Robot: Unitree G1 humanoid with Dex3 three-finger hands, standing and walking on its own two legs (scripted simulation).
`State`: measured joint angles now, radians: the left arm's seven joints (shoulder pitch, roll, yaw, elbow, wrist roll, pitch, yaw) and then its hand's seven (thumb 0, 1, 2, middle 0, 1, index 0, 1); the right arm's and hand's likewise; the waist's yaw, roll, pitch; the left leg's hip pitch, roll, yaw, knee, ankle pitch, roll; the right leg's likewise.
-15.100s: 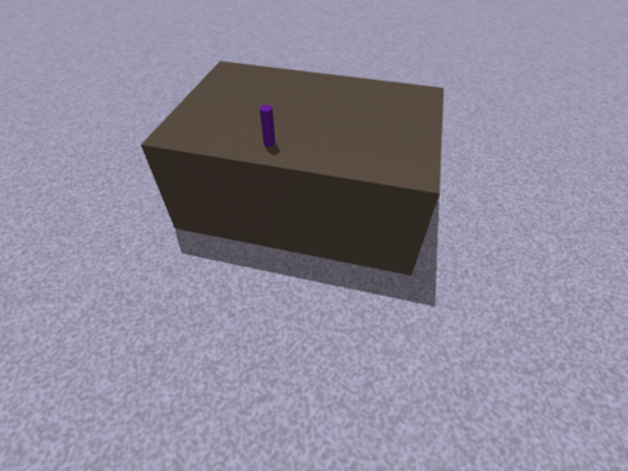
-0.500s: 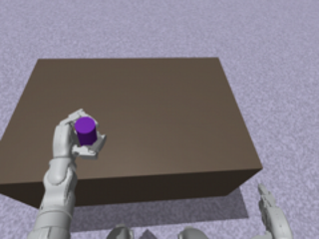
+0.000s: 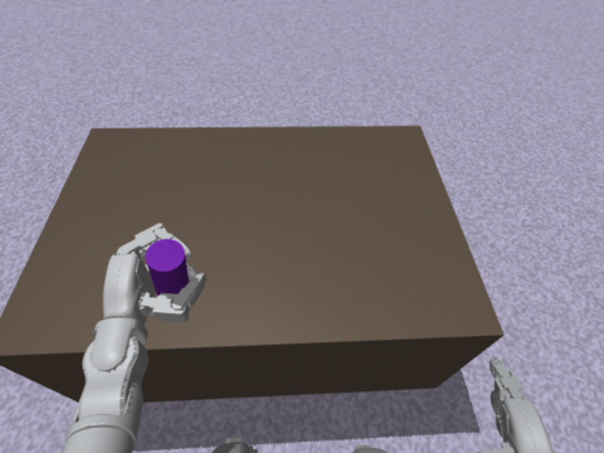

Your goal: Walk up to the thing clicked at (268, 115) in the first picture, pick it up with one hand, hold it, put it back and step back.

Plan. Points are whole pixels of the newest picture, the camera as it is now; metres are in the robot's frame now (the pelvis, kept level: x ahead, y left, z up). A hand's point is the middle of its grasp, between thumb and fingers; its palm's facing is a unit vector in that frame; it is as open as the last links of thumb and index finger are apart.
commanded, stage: hold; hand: left
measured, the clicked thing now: (171, 281) +0.33 +0.17 +0.05
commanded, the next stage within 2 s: none
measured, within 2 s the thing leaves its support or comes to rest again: neither
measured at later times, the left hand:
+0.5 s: hand (173, 279) +0.32 +0.16 +0.07, palm faces +0.05 -1.00 -0.01, open 6.8 cm
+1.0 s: hand (173, 280) +0.32 +0.16 +0.07, palm faces +0.05 -1.00 +0.00, open 6.8 cm
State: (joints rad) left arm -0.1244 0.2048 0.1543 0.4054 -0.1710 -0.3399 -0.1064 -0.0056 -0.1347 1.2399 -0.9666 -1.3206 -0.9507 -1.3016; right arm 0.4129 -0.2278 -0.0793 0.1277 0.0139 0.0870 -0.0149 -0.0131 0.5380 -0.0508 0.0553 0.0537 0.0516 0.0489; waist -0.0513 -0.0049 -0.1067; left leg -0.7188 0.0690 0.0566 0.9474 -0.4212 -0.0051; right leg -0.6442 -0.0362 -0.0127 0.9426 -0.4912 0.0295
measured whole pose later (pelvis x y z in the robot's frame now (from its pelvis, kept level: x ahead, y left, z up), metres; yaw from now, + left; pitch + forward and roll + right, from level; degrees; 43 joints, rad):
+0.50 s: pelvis +0.00 +0.00 +0.01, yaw +0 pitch +9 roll +0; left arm -0.05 0.19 0.15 0.32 -0.18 -0.29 -0.10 -0.01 -0.14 1.24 -0.97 -1.31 -0.96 -1.29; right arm 0.40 -0.23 -0.09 0.19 0.03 0.07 -0.02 -0.01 0.54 -0.05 0.05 0.05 0.05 0.05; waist -0.04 0.00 -0.10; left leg -0.64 0.06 0.06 0.88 -0.40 -0.01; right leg -0.57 -0.04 -0.02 0.88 -0.47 0.03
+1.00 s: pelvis +0.00 +0.00 +0.01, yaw +0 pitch +8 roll +0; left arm -0.06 0.19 0.15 0.33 -0.18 -0.30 -0.10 -0.01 -0.13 1.23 -0.97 -1.30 -0.96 -1.28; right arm 0.37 -0.23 -0.09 0.24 0.02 0.05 -0.02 -0.01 0.53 -0.05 0.06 0.05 0.05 0.05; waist -0.04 0.00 -0.08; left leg -0.61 0.06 0.06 0.86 -0.39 -0.01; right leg -0.54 -0.04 -0.02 0.86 -0.46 0.03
